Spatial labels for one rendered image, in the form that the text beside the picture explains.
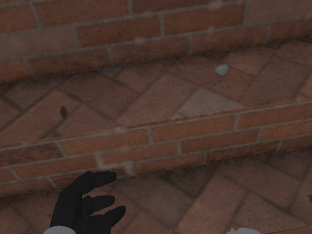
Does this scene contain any left robot hand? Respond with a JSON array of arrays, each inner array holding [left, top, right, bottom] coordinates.
[[49, 171, 126, 234]]

